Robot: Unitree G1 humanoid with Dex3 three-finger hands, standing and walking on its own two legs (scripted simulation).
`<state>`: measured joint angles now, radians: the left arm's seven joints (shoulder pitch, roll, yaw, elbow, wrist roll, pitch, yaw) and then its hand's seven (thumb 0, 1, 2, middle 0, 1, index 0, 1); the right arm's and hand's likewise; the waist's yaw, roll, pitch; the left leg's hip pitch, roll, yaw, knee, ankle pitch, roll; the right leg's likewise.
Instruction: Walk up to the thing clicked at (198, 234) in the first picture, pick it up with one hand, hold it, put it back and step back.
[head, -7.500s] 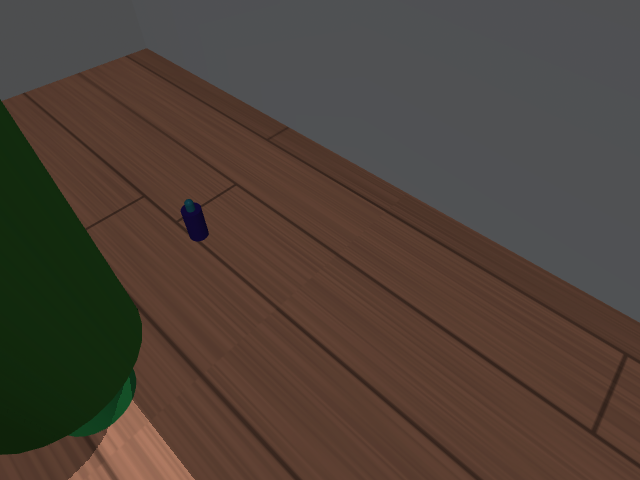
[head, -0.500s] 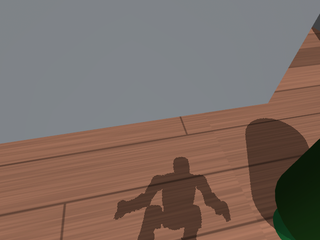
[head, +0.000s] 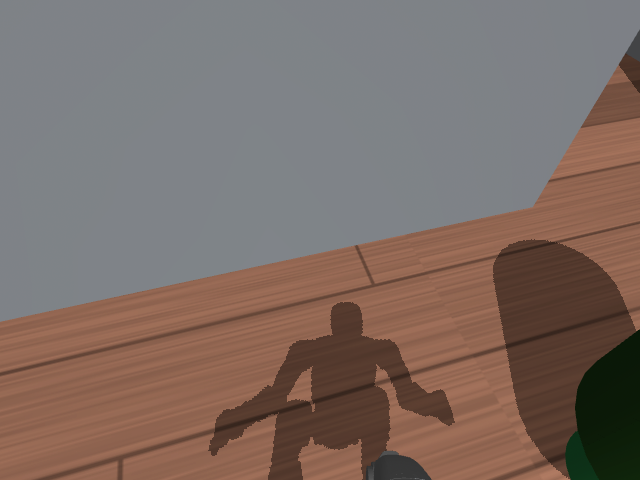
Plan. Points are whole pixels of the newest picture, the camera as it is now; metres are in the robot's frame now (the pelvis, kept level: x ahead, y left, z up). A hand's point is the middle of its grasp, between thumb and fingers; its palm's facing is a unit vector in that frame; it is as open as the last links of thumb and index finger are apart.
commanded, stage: walk up
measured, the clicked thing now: out of the picture -0.26 -1.27 -0.67
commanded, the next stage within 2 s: none
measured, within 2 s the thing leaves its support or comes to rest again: neither
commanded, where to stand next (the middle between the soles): +0.32 +0.00 m, yaw -32 degrees
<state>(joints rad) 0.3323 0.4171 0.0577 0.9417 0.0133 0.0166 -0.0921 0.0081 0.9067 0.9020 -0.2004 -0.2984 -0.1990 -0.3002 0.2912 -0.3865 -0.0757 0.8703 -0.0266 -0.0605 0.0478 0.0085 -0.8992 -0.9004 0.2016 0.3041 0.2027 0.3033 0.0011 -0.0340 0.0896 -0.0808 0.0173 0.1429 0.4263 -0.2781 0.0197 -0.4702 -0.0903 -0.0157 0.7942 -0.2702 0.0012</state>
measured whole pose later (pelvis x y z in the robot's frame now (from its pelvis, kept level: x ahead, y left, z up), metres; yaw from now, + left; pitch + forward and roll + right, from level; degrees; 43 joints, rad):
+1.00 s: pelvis +0.25 +0.02 -0.03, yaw -28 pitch -2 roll +1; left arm 0.23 0.42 0.04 0.79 0.02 -0.01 0.00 0.01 0.90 0.90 -0.20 -0.30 -0.20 -0.30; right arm 0.19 -0.43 -0.04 0.83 0.01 0.02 -0.01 0.01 -0.90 -0.90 0.20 0.30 0.20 0.30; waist -0.01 0.02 0.14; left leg -0.47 0.06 0.03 1.03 -0.54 0.02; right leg -0.41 0.03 0.02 0.82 -0.39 -0.04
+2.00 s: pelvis +0.25 +0.03 +0.01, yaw -35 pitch -2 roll +0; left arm 0.06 0.35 0.01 1.14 -0.01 -0.01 -0.02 0.01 0.90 0.90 -0.20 -0.30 -0.20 -0.30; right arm 0.10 -0.36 -0.01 1.13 -0.01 -0.03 0.01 0.01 -0.90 -0.90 0.20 0.30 0.20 0.30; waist -0.01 0.00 0.05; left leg -0.14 0.04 0.03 0.39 -0.21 -0.03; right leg -0.17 0.00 0.06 0.41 -0.20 0.02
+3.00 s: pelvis +0.26 +0.03 +0.01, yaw -34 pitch -2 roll +0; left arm 0.10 0.36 0.00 1.14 0.01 -0.01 -0.01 0.01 0.90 0.90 -0.20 -0.30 -0.20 -0.30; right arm 0.09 -0.35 -0.02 1.15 -0.01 0.00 0.01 0.01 -0.90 -0.90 0.20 0.30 0.20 0.30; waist -0.01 0.00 0.05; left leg -0.11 0.03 0.02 0.31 -0.17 -0.03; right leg -0.13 -0.01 0.04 0.33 -0.17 0.02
